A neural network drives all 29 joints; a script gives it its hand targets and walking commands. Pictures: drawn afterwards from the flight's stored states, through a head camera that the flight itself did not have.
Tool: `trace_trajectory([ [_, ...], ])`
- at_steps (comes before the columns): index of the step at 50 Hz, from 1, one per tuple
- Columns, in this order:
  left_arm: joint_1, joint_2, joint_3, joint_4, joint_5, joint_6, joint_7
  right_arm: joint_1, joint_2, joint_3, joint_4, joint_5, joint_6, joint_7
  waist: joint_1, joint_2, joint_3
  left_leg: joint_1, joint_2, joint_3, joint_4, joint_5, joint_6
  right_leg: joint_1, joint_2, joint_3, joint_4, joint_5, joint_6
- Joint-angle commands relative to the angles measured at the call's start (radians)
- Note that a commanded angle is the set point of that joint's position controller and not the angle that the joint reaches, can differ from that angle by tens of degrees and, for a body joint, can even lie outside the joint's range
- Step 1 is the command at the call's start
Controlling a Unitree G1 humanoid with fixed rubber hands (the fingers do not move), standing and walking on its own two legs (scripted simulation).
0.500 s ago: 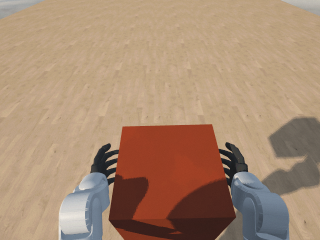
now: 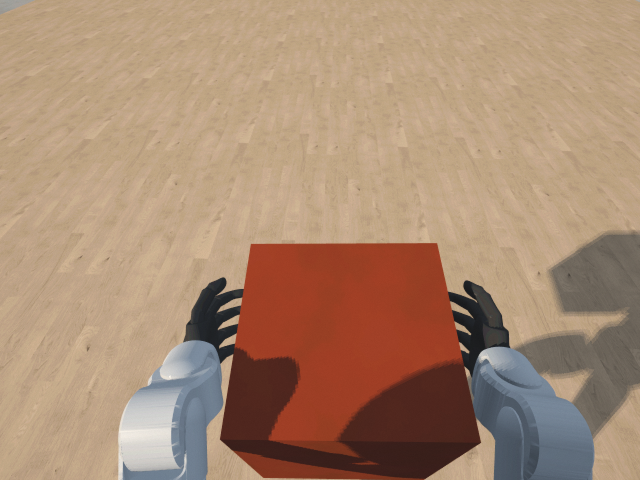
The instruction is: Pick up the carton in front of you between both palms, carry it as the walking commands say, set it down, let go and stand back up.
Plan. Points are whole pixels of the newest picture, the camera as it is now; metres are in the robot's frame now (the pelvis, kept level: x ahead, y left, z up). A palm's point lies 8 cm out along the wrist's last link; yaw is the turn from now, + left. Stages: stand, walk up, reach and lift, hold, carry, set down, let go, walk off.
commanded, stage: carry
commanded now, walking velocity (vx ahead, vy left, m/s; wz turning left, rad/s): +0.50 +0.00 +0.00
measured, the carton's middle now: (342, 370) +0.25 +0.00 +0.04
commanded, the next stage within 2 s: none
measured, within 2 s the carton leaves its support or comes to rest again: neither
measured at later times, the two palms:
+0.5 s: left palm (255, 175) +0.57 +0.15 +0.10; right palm (429, 177) +0.57 -0.15 +0.10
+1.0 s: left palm (268, 102) +0.85 +0.16 +0.10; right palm (403, 100) +0.84 -0.14 +0.11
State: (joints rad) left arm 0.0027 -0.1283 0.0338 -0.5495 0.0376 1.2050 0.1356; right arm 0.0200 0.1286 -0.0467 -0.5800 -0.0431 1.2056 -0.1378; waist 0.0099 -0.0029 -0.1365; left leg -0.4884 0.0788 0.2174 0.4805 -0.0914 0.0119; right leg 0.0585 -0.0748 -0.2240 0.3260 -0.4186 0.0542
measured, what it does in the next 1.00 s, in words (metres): walks ahead: right foot, then left foot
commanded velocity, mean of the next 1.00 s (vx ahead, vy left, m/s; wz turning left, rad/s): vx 0.27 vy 0.00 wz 0.00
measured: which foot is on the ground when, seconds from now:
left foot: down 0.00-0.54, up 0.56-0.90, down 0.92-1.00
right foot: down 0.00-0.04, up 0.06-0.50, down 0.52-1.00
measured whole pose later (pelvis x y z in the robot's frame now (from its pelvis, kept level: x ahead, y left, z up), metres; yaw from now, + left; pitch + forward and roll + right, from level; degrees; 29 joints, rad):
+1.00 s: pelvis +0.60 +0.00 +0.00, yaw -1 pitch +3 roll +1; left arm -0.02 -0.13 0.06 -0.55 0.05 1.20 0.12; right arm -0.01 0.13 -0.03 -0.54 -0.05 1.18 -0.13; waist 0.00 -0.05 -0.09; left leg -0.38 0.02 0.21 0.48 -0.15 0.06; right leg -0.13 -0.09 -0.16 0.55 -0.42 0.03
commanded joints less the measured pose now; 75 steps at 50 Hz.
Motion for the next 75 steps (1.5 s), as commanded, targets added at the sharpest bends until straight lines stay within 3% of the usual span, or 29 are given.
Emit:
trace_trajectory([
  [1, -0.384, -0.618, -0.583, -0.086, -0.256, 0.018, -0.075, -0.354, 0.631, 0.575, -0.016, 0.255, 0.016, 0.077, -0.036, 0.005, -0.15, 0.471, 0.011, -0.056, -0.059, -0.134, 0.026, -0.247, -0.097, -0.043, 0.385, 0.486, -0.058],
  [2, -0.396, -0.621, -0.593, -0.113, -0.269, 0.027, -0.072, -0.366, 0.619, 0.564, -0.013, 0.25, 0.014, 0.076, -0.041, 0.292, -0.254, 0.702, 0.279, -0.537, -0.174, -0.303, 0.165, -0.547, 0.009, 0.001, 0.712, 0.243, -0.011],
  [3, -0.416, -0.635, -0.607, -0.114, -0.277, 0.03, -0.074, -0.352, 0.656, 0.559, 0.003, 0.256, 0.015, 0.078, -0.029, 0.341, -0.224, 0.734, 0.354, -0.726, -0.294, -0.167, 0.205, -0.726, 0.061, 0.105, 0.879, -0.067, -0.014],
  [4, -0.43, -0.679, -0.616, -0.104, -0.283, 0.026, -0.081, -0.38, 0.689, 0.573, -0.021, 0.274, 0.012, 0.087, -0.027, 0.244, -0.217, 0.703, 0.349, -0.622, -0.263, -0.029, 0.198, -0.761, 0.001, 0.191, 0.972, -0.059, -0.043],
  [6, -0.448, -0.78, -0.636, -0.085, -0.288, 0.01, -0.102, -0.427, 0.792, 0.61, -0.033, 0.283, -0.002, 0.109, -0.022, 0.058, -0.218, 0.583, 0.302, -0.439, -0.237, 0.065, 0.147, -0.73, -0.072, 0.23, 0.913, 0.069, -0.067],
  [8, -0.465, -0.847, -0.651, -0.079, -0.286, -0.01, -0.117, -0.464, 0.847, 0.63, -0.046, 0.291, -0.02, 0.126, -0.015, 0.088, -0.209, 0.506, 0.255, -0.305, -0.285, 0.005, 0.095, -0.674, -0.08, 0.2, 0.795, 0.167, -0.061],
  [10, -0.441, -0.867, -0.656, -0.065, -0.274, -0.025, -0.119, -0.45, 0.85, 0.635, -0.044, 0.299, -0.032, 0.138, -0.017, 0.116, -0.193, 0.511, 0.235, -0.243, -0.318, -0.007, 0.097, -0.692, -0.069, 0.162, 0.712, 0.209, -0.049],
  [16, -0.399, -0.8, -0.645, -0.086, -0.256, -0.024, -0.098, -0.399, 0.762, 0.623, -0.054, 0.292, -0.029, 0.133, -0.022, 0.127, -0.103, 0.583, 0.178, -0.114, -0.331, 0.157, 0.109, -0.752, -0.045, 0.082, 0.393, 0.349, -0.025],
  [21, -0.396, -0.723, -0.628, -0.086, -0.257, 0.003, -0.088, -0.367, 0.694, 0.589, -0.027, 0.26, -0.005, 0.109, -0.026, 0.151, 0.007, 0.601, 0.17, -0.049, -0.314, 0.275, 0.086, -0.684, -0.008, 0.024, 0.209, 0.415, -0.063],
  [25, -0.369, -0.703, -0.6, -0.055, -0.26, 0.01, -0.088, -0.384, 0.678, 0.591, -0.038, 0.255, 0.007, 0.097, 0.006, 0.143, -0.087, 0.543, 0.122, 0.051, 0.027, 0.575, 0.023, -0.291, 0.104, -0.075, 0.121, 0.337, -0.091],
  [26, -0.367, -0.702, -0.591, -0.053, -0.258, 0.01, -0.09, -0.391, 0.67, 0.594, -0.035, 0.257, 0.009, 0.095, 0.024, 0.08, -0.163, 0.394, 0.091, 0.035, 0.23, 0.416, 0.003, -0.064, 0.049, -0.001, 0.124, 0.266, -0.09],
  [27, -0.385, -0.692, -0.585, -0.047, -0.258, 0.006, -0.094, -0.399, 0.688, 0.614, -0.047, 0.265, 0.012, 0.095, 0.031, -0.178, -0.276, 0.077, -0.002, -0.011, 0.566, 0.138, -0.049, 0.208, -0.258, 0.471, 0.047, 0.086, -0.222],
  [28, -0.346, -0.732, -0.594, -0.017, -0.264, -0.001, -0.102, -0.401, 0.697, 0.622, -0.06, 0.275, 0.01, 0.101, 0.022, -0.322, -0.277, -0.09, -0.111, -0.102, 0.767, -0.358, -0.056, 0.236, -0.354, 0.758, -0.128, 0.24, -0.298],
  [29, -0.38, -0.771, -0.603, -0.045, -0.278, -0.01, -0.114, -0.42, 0.755, 0.643, -0.043, 0.277, -0.001, 0.109, 0.018, -0.229, -0.258, -0.15, -0.044, -0.199, 0.88, -0.372, -0.025, 0.213, -0.36, 0.63, -0.085, 0.482, -0.289],
  [31, -0.406, -0.871, -0.629, -0.052, -0.292, -0.038, -0.139, -0.428, 0.864, 0.66, -0.027, 0.284, -0.027, 0.13, 0.011, -0.062, -0.237, -0.119, 0.033, -0.231, 0.795, -0.287, 0.001, 0.079, -0.297, 0.389, -0.018, 0.838, -0.232],
  [33, -0.419, -0.925, -0.643, -0.052, -0.297, -0.065, -0.157, -0.417, 0.926, 0.673, -0.008, 0.269, -0.057, 0.142, 0.002, -0.076, -0.249, -0.038, 0.038, -0.191, 0.628, -0.218, -0.01, 0.006, -0.245, 0.248, -0.038, 0.836, -0.165],
  [39, -0.331, -0.872, -0.645, -0.068, -0.287, -0.095, -0.177, -0.338, 0.912, 0.692, -0.029, 0.234, -0.093, 0.129, 0.0, -0.177, -0.207, 0.039, -0.033, -0.072, 0.203, -0.105, -0.043, -0.033, -0.178, 0.06, -0.028, 0.969, -0.162],
  [43, -0.329, -0.797, -0.637, -0.121, -0.276, -0.08, -0.155, -0.377, 0.828, 0.698, -0.094, 0.263, -0.07, 0.124, 0.012, -0.178, -0.175, 0.121, -0.04, -0.042, 0.056, 0.056, -0.043, -0.059, -0.163, 0.035, 0.017, 0.86, -0.139],
  [45, -0.338, -0.742, -0.623, -0.123, -0.266, -0.056, -0.135, -0.365, 0.764, 0.673, -0.088, 0.265, -0.048, 0.117, 0.001, -0.122, -0.143, 0.241, -0.027, -0.025, -0.105, 0.211, -0.038, -0.124, -0.133, 0.017, 0.109, 0.702, -0.095],
  [46, -0.34, -0.71, -0.614, -0.117, -0.258, -0.042, -0.125, -0.36, 0.725, 0.654, -0.08, 0.263, -0.034, 0.112, 0.0, -0.087, -0.134, 0.326, 0.003, -0.042, -0.144, 0.291, -0.037, -0.179, -0.121, 0.024, 0.152, 0.608, -0.066],
  [47, -0.338, -0.674, -0.599, -0.108, -0.25, -0.025, -0.113, -0.361, 0.68, 0.631, -0.068, 0.261, -0.02, 0.107, 0.006, -0.002, -0.161, 0.45, 0.113, -0.127, -0.077, 0.605, -0.019, -0.271, -0.089, 0.023, 0.217, 0.416, -0.026],
  [48, -0.338, -0.65, -0.602, -0.101, -0.249, -0.005, -0.102, -0.353, 0.653, 0.612, -0.047, 0.254, -0.01, 0.101, 0.0, 0.115, -0.212, 0.581, 0.21, -0.229, -0.011, 0.828, 0.066, -0.357, -0.06, 0.077, 0.253, 0.187, -0.004],
  [49, -0.34, -0.635, -0.606, -0.105, -0.256, 0.009, -0.096, -0.322, 0.652, 0.593, -0.017, 0.246, -0.003, 0.095, -0.006, 0.193, -0.243, 0.593, 0.251, -0.298, -0.038, 0.799, 0.122, -0.372, -0.035, 0.097, 0.261, 0.032, -0.002],
  [51, -0.386, -0.664, -0.622, -0.1, -0.27, 0.023, -0.097, -0.329, 0.692, 0.573, 0.004, 0.247, 0.005, 0.095, -0.003, 0.173, -0.234, 0.55, 0.232, -0.281, -0.068, 0.715, 0.121, -0.338, -0.028, 0.119, 0.178, -0.018, -0.007],
  [54, -0.415, -0.732, -0.63, -0.066, -0.274, 0.018, -0.106, -0.371, 0.742, 0.571, 0.016, 0.252, 0.004, 0.105, -0.007, 0.107, -0.23, 0.496, 0.138, -0.175, -0.012, 0.598, 0.053, -0.242, -0.043, 0.118, 0.049, 0.226, -0.003],
  [58, -0.406, -0.788, -0.635, -0.067, -0.283, -0.001, -0.119, -0.409, 0.794, 0.612, -0.017, 0.276, -0.011, 0.113, -0.01, 0.009, -0.281, 0.459, 0.107, -0.139, 0.074, 0.683, 0.059, -0.184, -0.071, 0.113, 0.157, 0.562, -0.004],
  [63, -0.401, -0.792, -0.622, -0.079, -0.269, -0.015, -0.118, -0.425, 0.802, 0.638, -0.035, 0.281, -0.018, 0.117, -0.005, 0.025, -0.278, 0.487, 0.109, -0.133, 0.084, 0.764, 0.072, -0.223, -0.05, 0.109, 0.146, 0.485, -0.004],
  [70, -0.394, -0.772, -0.617, -0.073, -0.267, -0.013, -0.123, -0.411, 0.786, 0.633, -0.027, 0.265, -0.017, 0.115, -0.006, -0.048, -0.232, 0.357, 0.068, -0.095, 0.104, 0.429, 0.035, -0.142, -0.102, 0.133, 0.168, 0.803, -0.026],
  [75, -0.416, -0.765, -0.622, -0.078, -0.275, -0.009, -0.127, -0.416, 0.783, 0.626, -0.014, 0.258, -0.014, 0.114, -0.006, -0.027, -0.201, 0.368, 0.079, -0.1, 0.103, 0.406, 0.035, -0.185, -0.094, 0.131, 0.155, 0.678, -0.032],
])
